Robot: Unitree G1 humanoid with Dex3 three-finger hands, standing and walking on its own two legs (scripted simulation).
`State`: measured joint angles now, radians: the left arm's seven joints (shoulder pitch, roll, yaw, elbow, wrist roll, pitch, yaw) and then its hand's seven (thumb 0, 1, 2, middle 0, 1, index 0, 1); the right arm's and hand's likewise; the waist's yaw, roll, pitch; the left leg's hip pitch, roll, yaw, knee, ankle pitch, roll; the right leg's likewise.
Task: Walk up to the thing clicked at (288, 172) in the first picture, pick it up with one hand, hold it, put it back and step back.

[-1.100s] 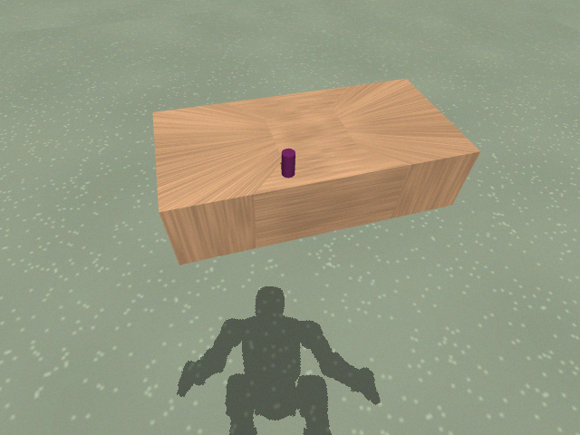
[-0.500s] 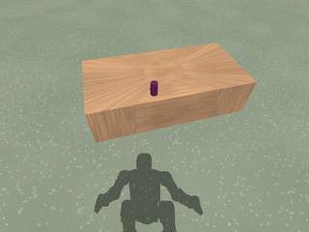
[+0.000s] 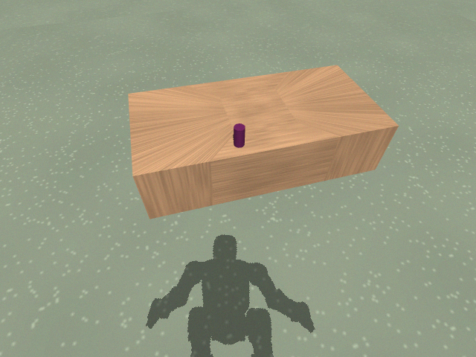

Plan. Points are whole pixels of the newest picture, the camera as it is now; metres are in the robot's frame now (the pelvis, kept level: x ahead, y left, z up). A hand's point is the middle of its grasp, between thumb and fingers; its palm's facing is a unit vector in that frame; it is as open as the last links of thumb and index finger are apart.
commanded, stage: stand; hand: right
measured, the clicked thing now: (239, 135) +1.08 +0.02 -0.40
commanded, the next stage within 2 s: walk up in 0.02 s
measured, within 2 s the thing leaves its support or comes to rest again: neither
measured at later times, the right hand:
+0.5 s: hand (338, 335) +0.21 -0.18 -0.14, palm faces -0.15 +0.89 -0.44, open 7.4 cm
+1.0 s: hand (320, 227) +0.46 -0.20 -0.17, palm faces -0.29 +0.88 -0.37, open 7.4 cm
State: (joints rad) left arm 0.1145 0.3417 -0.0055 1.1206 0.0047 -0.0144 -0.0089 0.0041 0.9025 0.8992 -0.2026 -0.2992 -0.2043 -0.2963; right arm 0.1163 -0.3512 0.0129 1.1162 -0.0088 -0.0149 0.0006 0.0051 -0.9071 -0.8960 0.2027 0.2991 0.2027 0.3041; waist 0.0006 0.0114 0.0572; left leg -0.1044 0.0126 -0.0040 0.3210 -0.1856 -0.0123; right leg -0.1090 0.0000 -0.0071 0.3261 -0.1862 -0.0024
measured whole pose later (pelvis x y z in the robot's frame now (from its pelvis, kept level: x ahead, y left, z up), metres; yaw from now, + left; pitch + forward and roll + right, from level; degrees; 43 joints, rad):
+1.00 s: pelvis +0.34 +0.05 -0.02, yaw +15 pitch -4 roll +2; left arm 0.21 0.36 0.07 0.82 0.01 -0.06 -0.08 0.00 0.90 0.90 -0.20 -0.30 -0.20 -0.30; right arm 0.35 -0.43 -0.04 0.85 0.00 -0.07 0.00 0.01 -0.91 -0.90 0.20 0.30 0.20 0.30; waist 0.02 0.03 0.10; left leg -0.38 0.02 -0.03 1.16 -0.40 0.05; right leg -0.29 -0.04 -0.10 0.59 -0.24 -0.05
